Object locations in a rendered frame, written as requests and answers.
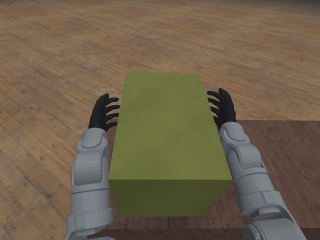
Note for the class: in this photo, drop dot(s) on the right robot upper arm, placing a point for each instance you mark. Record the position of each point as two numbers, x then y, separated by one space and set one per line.
272 229

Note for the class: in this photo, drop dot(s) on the robot right forearm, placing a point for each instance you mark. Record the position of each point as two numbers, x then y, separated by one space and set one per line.
257 196

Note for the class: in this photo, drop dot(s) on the robot left forearm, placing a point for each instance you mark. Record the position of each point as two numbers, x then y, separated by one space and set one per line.
90 206

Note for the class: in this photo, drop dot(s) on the pedestal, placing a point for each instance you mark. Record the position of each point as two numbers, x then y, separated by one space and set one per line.
290 151

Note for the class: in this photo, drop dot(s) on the robot left hand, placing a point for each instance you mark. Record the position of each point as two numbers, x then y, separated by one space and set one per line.
99 118

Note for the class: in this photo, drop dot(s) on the robot right hand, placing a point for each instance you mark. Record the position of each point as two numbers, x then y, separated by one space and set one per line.
226 112

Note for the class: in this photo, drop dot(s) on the carton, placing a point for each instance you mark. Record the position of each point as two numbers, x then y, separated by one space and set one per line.
167 158

